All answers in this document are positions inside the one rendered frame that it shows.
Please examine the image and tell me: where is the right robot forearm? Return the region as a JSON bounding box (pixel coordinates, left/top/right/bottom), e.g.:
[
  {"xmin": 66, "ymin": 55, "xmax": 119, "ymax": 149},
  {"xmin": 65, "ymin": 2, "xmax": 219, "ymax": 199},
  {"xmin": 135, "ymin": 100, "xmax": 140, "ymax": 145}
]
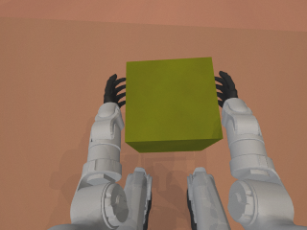
[{"xmin": 222, "ymin": 98, "xmax": 295, "ymax": 216}]

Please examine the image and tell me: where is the right robot hand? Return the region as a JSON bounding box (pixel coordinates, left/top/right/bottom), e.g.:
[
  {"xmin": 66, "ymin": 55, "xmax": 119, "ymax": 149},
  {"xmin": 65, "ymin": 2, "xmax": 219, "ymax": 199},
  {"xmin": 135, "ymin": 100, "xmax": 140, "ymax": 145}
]
[{"xmin": 214, "ymin": 71, "xmax": 238, "ymax": 108}]

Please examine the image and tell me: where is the left robot hand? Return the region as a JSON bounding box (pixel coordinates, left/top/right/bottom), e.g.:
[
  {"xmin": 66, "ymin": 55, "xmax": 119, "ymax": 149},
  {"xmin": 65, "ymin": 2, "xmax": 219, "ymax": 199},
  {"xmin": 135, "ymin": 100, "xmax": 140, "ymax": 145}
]
[{"xmin": 104, "ymin": 74, "xmax": 127, "ymax": 108}]

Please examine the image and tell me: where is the left robot foot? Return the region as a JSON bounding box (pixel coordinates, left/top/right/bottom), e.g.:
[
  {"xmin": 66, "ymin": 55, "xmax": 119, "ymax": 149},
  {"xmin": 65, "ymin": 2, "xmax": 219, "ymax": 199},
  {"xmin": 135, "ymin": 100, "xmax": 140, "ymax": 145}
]
[{"xmin": 143, "ymin": 192, "xmax": 153, "ymax": 230}]

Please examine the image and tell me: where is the carton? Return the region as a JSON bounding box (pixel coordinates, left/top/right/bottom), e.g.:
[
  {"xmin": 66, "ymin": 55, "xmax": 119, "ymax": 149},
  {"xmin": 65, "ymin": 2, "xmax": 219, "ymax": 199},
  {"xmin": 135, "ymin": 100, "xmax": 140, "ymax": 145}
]
[{"xmin": 125, "ymin": 57, "xmax": 224, "ymax": 153}]

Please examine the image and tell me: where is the robot left shin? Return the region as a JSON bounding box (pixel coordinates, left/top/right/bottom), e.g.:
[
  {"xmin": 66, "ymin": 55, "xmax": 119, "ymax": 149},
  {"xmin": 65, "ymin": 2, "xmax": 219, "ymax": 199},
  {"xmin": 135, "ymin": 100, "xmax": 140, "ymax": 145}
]
[{"xmin": 126, "ymin": 167, "xmax": 149, "ymax": 223}]

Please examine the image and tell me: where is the right robot upper arm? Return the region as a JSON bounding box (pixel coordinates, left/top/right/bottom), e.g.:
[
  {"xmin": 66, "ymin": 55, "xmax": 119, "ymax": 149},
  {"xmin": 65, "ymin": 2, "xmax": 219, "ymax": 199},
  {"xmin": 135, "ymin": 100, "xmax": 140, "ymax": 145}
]
[{"xmin": 227, "ymin": 178, "xmax": 307, "ymax": 230}]

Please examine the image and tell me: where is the left robot upper arm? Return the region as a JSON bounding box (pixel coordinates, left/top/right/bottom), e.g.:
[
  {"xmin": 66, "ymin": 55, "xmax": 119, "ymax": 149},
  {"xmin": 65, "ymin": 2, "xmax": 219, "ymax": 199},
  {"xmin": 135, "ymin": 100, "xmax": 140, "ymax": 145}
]
[{"xmin": 47, "ymin": 182, "xmax": 129, "ymax": 230}]

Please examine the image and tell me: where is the left robot forearm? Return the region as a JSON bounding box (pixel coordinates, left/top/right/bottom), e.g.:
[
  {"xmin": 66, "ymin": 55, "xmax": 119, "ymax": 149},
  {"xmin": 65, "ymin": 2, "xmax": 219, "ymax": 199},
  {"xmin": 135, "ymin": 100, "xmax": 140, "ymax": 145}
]
[{"xmin": 70, "ymin": 102, "xmax": 125, "ymax": 218}]

